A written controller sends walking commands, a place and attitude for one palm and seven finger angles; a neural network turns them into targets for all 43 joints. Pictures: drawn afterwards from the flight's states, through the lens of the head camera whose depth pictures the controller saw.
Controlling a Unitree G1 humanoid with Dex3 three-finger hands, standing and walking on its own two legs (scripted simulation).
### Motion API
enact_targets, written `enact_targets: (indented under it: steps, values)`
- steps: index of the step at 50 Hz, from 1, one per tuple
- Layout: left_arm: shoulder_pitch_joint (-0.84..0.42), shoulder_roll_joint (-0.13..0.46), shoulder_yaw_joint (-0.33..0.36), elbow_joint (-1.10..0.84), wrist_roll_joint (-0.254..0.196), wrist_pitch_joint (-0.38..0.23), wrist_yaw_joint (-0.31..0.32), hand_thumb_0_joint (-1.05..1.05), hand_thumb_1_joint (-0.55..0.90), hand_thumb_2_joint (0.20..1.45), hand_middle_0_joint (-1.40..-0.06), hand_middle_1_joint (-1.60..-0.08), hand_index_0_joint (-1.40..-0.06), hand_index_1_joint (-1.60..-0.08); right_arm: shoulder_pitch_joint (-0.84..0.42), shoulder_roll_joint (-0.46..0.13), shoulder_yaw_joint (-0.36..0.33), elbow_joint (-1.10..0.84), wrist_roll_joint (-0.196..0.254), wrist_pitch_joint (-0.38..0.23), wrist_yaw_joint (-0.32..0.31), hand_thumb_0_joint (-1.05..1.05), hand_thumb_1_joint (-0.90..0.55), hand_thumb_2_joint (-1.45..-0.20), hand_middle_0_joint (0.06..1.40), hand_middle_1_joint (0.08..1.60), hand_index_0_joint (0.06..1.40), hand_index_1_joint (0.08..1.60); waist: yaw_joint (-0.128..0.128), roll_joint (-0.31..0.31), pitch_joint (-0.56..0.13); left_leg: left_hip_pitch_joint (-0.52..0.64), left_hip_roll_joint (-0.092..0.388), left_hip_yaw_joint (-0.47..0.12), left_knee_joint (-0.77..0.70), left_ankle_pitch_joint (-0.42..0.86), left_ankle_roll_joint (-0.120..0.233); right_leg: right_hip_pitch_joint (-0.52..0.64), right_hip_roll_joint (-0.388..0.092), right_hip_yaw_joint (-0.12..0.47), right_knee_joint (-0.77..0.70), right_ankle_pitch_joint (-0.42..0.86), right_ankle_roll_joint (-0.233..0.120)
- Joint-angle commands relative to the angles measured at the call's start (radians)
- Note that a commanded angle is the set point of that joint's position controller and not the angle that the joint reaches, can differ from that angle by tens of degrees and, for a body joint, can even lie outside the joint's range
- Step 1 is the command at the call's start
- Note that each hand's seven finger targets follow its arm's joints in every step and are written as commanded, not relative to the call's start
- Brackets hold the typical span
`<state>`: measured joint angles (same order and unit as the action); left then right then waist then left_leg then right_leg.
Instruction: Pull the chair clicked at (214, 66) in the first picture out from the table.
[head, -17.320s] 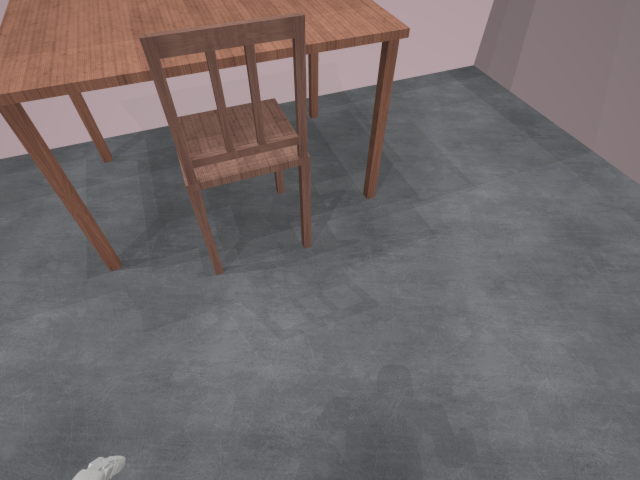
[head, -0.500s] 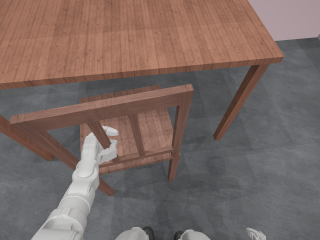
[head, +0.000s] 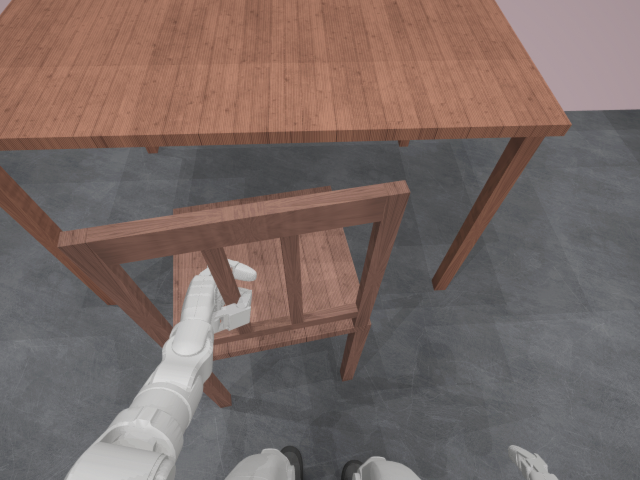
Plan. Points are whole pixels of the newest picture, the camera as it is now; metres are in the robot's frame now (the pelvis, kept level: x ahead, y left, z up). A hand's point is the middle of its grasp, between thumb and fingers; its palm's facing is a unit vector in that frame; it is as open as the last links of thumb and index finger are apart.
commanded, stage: step backward, pulling the chair out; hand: left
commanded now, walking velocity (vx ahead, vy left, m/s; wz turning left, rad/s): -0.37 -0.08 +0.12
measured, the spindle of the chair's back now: (231, 294) +0.37 +0.14 -0.07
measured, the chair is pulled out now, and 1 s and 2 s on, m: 0.15 0.22 0.39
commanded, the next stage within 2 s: none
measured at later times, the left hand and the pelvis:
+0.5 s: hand (237, 322) +0.32 +0.13 -0.06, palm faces -0.06 -0.99 -0.16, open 5.3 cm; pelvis -0.03 +0.02 +0.00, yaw +2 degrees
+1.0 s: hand (226, 357) +0.27 +0.13 -0.06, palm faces -0.04 -0.99 -0.16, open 5.4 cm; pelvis -0.07 +0.02 +0.00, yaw +4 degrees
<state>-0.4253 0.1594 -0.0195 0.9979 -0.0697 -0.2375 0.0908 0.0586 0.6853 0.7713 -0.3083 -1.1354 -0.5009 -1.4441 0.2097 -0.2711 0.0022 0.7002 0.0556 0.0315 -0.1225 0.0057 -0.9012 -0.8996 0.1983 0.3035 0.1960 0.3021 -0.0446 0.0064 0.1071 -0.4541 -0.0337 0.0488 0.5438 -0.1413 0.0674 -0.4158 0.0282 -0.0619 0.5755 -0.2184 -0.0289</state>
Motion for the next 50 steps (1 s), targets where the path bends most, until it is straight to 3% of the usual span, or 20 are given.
enact_targets:
  steps: [1,6,9,10,12,16,18,19,22,25,30,33,35,38,41,44,46,47,48,50]
  values:
    - [-0.281,0.152,0.015,-0.188,0.033,-0.059,0.016,0.000,0.900,0.900,-0.500,-1.450,-0.500,-1.450,0.010,-0.121,-0.042,-0.093,-0.016,-0.039,-0.004,0.000,-0.900,-0.900,0.200,0.300,0.200,0.300,0.013,0.091,-0.357,0.100,0.267,-0.340,-0.164,-0.065,0.052,0.177,-0.084,0.145,-0.002,-0.108,-0.004]
    - [-0.289,0.170,0.027,-0.185,0.035,-0.065,0.021,0.000,0.900,0.900,-0.500,-1.450,-0.500,-1.450,0.018,-0.113,-0.046,-0.088,-0.015,-0.061,-0.003,0.000,-0.900,-0.900,0.200,0.300,0.200,0.300,0.009,0.004,-0.344,0.016,0.199,-0.267,-0.064,-0.166,0.013,0.220,-0.164,0.246,-0.115,-0.124,-0.016]
    - [-0.288,0.214,0.052,-0.156,0.041,-0.071,0.041,0.000,0.900,0.900,-0.500,-1.450,-0.500,-1.450,0.048,-0.114,-0.054,-0.067,-0.002,-0.072,0.005,0.000,-0.900,-0.900,0.200,0.300,0.200,0.300,0.001,-0.100,-0.347,0.089,0.060,-0.137,0.189,-0.251,-0.063,0.129,-0.343,0.410,-0.324,-0.177,-0.066]
    - [-0.298,0.197,0.042,-0.141,0.047,-0.069,0.043,0.000,0.900,0.900,-0.500,-1.450,-0.500,-1.450,0.037,-0.109,-0.050,-0.056,-0.007,-0.072,0.007,0.000,-0.900,-0.900,0.200,0.300,0.200,0.300,0.008,-0.084,-0.342,0.084,0.046,-0.139,0.282,-0.275,-0.075,0.136,-0.381,0.392,-0.328,-0.060,-0.087]
    - [-0.305,0.185,0.041,-0.142,0.053,-0.061,0.037,0.000,0.900,0.900,-0.500,-1.450,-0.500,-1.450,0.024,-0.103,-0.041,-0.051,-0.011,-0.077,0.008,0.000,-0.900,-0.900,0.200,0.300,0.200,0.300,0.009,-0.083,-0.358,0.032,0.045,-0.171,0.330,-0.315,-0.076,0.225,-0.387,0.312,-0.259,0.201,-0.107]
    - [-0.289,0.161,0.033,-0.156,0.041,-0.038,0.028,0.000,0.900,0.900,-0.500,-1.450,-0.500,-1.450,0.038,-0.102,-0.030,-0.027,-0.017,-0.080,0.001,0.000,-0.900,-0.900,0.200,0.300,0.200,0.300,0.003,-0.066,-0.358,0.055,0.077,-0.167,0.078,-0.240,-0.076,0.298,-0.316,0.189,-0.137,0.360,-0.054]
    - [-0.288,0.132,0.013,-0.184,0.042,-0.039,0.023,0.000,0.900,0.900,-0.500,-1.450,-0.500,-1.450,0.057,-0.111,-0.043,-0.032,-0.022,-0.074,-0.005,0.000,-0.900,-0.900,0.200,0.300,0.200,0.300,-0.001,-0.069,-0.390,0.107,0.132,-0.184,-0.072,0.023,-0.048,0.317,-0.226,0.136,-0.079,0.357,0.024]
    - [-0.292,0.130,0.010,-0.203,0.041,-0.042,0.021,0.000,0.900,0.900,-0.500,-1.450,-0.500,-1.450,0.048,-0.128,-0.055,-0.048,-0.024,-0.064,-0.009,0.000,-0.900,-0.900,0.200,0.300,0.200,0.300,0.004,-0.024,-0.388,0.141,0.179,-0.222,-0.077,0.151,-0.026,0.291,-0.169,0.110,-0.062,0.327,0.057]
    - [-0.342,0.082,-0.029,-0.267,0.062,-0.057,0.006,0.000,0.900,0.900,-0.500,-1.450,-0.500,-1.450,0.022,-0.095,-0.050,-0.081,-0.040,-0.035,-0.002,0.000,-0.900,-0.900,0.200,0.300,0.200,0.300,-0.006,0.087,-0.433,0.165,0.234,-0.255,-0.070,0.397,-0.011,0.312,-0.132,0.094,0.018,0.349,0.037]
    - [-0.274,0.090,-0.011,-0.278,0.071,-0.055,0.001,0.000,0.900,0.900,-0.500,-1.450,-0.500,-1.450,0.032,-0.096,-0.065,-0.105,-0.042,-0.013,0.005,0.000,-0.900,-0.900,0.200,0.300,0.200,0.300,-0.009,0.084,-0.461,0.192,0.246,-0.244,-0.044,0.456,-0.023,0.313,-0.120,0.089,0.020,0.376,0.017]
    - [-0.232,0.106,0.008,-0.312,0.071,-0.063,-0.004,0.000,0.900,0.900,-0.500,-1.450,-0.500,-1.450,0.015,-0.086,-0.068,-0.127,-0.044,-0.003,0.009,0.000,-0.900,-0.900,0.200,0.300,0.200,0.300,-0.009,0.118,-0.415,0.088,0.247,-0.223,-0.059,0.271,-0.027,0.324,-0.119,0.091,0.029,0.289,0.003]
    - [-0.235,0.120,0.016,-0.317,0.067,-0.068,0.001,0.000,0.900,0.900,-0.500,-1.450,-0.500,-1.450,0.006,-0.080,-0.062,-0.130,-0.038,-0.007,0.008,0.000,-0.900,-0.900,0.200,0.300,0.200,0.300,-0.005,0.088,-0.387,-0.004,0.212,-0.192,-0.044,0.054,-0.030,0.328,-0.141,0.115,0.013,0.184,-0.001]
    - [-0.228,0.146,0.031,-0.310,0.067,-0.072,0.010,0.000,0.900,0.900,-0.500,-1.450,-0.500,-1.450,0.019,-0.073,-0.062,-0.119,-0.034,-0.014,0.006,0.000,-0.900,-0.900,0.200,0.300,0.200,0.300,-0.005,0.019,-0.390,0.002,0.151,-0.150,0.013,-0.100,-0.047,0.281,-0.192,0.168,-0.073,0.094,-0.012]
    - [-0.242,0.174,0.044,-0.251,0.073,-0.074,0.022,0.000,0.900,0.900,-0.500,-1.450,-0.500,-1.450,0.041,-0.064,-0.062,-0.090,-0.023,-0.026,0.008,0.000,-0.900,-0.900,0.200,0.300,0.200,0.300,0.000,-0.186,-0.392,0.091,0.027,-0.069,0.262,-0.351,-0.082,0.184,-0.325,0.266,-0.325,-0.079,-0.040]
    - [-0.263,0.145,0.036,-0.211,0.076,-0.050,0.025,0.000,0.900,0.900,-0.500,-1.450,-0.500,-1.450,0.032,-0.065,-0.044,-0.067,-0.026,-0.037,0.008,0.000,-0.900,-0.900,0.200,0.300,0.200,0.300,-0.001,-0.177,-0.400,0.091,0.055,-0.123,0.283,-0.363,-0.082,0.233,-0.343,0.204,-0.266,0.111,-0.078]
    - [-0.276,0.124,0.010,-0.210,0.057,-0.039,0.020,0.000,0.900,0.900,-0.500,-1.450,-0.500,-1.450,0.039,-0.091,-0.038,-0.058,-0.022,-0.041,-0.003,0.000,-0.900,-0.900,0.200,0.300,0.200,0.300,-0.015,-0.112,-0.362,0.181,0.097,-0.115,-0.043,-0.220,-0.067,0.198,-0.262,0.104,-0.179,0.134,-0.020]
    - [-0.275,0.081,-0.023,-0.251,0.052,-0.051,0.012,0.000,0.900,0.900,-0.500,-1.450,-0.500,-1.450,0.026,-0.121,-0.052,-0.094,-0.031,-0.026,-0.009,0.000,-0.900,-0.900,0.200,0.300,0.200,0.300,0.003,0.127,-0.352,0.079,0.258,-0.293,-0.191,0.008,0.026,0.233,-0.103,0.046,0.028,0.046,0.057]
    - [-0.307,0.060,-0.041,-0.274,0.054,-0.054,0.005,0.000,0.900,0.900,-0.500,-1.450,-0.500,-1.450,-0.001,-0.089,-0.045,-0.107,-0.039,-0.018,-0.002,0.000,-0.900,-0.900,0.200,0.300,0.200,0.300,0.011,0.194,-0.338,0.021,0.309,-0.322,-0.213,0.047,0.048,0.257,-0.090,0.054,0.122,-0.028,0.040]
    - [-0.340,0.064,-0.034,-0.295,0.060,-0.054,0.003,0.000,0.900,0.900,-0.500,-1.450,-0.500,-1.450,-0.006,-0.084,-0.047,-0.106,-0.045,-0.014,-0.001,0.000,-0.900,-0.900,0.200,0.300,0.200,0.300,0.011,0.205,-0.321,0.019,0.330,-0.325,-0.183,0.147,0.058,0.244,-0.087,0.058,0.165,-0.053,0.033]
    - [-0.351,0.075,-0.010,-0.275,0.067,-0.055,0.007,0.000,0.900,0.900,-0.500,-1.450,-0.500,-1.450,0.038,-0.083,-0.062,-0.079,-0.047,-0.018,0.004,0.000,-0.900,-0.900,0.200,0.300,0.200,0.300,0.002,0.108,-0.358,0.189,0.311,-0.291,-0.046,0.453,0.046,0.212,-0.087,0.081,0.063,0.085,0.023]
